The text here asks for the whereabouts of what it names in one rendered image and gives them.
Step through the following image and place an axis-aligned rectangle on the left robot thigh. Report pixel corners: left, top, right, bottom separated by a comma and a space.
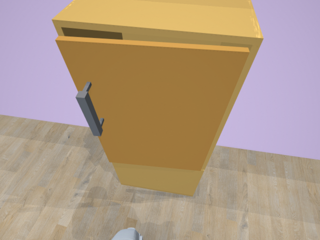
112, 229, 143, 240

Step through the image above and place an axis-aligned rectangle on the handle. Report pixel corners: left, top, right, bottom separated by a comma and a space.
75, 81, 104, 137

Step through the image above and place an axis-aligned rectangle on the cupboard door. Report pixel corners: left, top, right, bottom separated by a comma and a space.
55, 36, 250, 171

